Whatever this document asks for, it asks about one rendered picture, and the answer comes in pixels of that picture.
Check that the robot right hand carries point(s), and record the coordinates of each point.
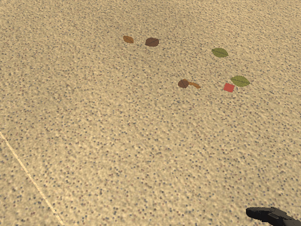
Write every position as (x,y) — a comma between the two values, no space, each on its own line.
(273,216)

